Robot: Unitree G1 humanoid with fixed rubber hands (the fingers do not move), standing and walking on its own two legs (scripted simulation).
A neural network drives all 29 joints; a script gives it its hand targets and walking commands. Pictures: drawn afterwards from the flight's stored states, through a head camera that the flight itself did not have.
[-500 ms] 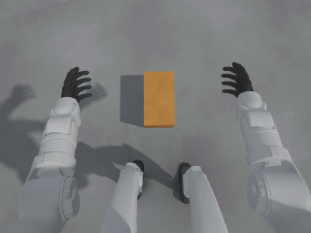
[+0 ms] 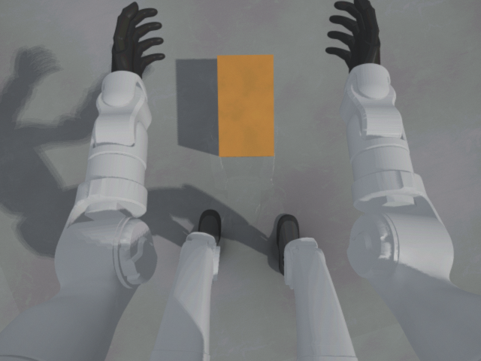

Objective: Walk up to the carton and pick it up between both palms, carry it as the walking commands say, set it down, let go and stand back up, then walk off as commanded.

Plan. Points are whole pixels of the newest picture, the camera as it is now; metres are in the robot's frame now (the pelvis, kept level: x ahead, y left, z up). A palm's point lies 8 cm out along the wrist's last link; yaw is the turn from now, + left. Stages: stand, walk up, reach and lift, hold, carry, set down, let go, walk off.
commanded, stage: reach and lift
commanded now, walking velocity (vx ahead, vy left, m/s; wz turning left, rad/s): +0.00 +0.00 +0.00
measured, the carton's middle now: (245, 110) +0.52 +0.03 -0.59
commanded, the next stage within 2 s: none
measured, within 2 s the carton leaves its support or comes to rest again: neither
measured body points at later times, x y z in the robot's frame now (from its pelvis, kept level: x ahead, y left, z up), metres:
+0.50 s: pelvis -0.03 +0.00 -0.11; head +0.31 +0.02 +0.18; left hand +0.51 +0.20 -0.25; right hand +0.52 -0.13 -0.25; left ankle +0.06 +0.13 -0.63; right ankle +0.05 -0.14 -0.63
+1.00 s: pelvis -0.04 +0.00 -0.23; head +0.33 +0.02 +0.02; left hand +0.51 +0.19 -0.40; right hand +0.52 -0.13 -0.40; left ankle +0.06 +0.13 -0.63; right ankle +0.05 -0.14 -0.63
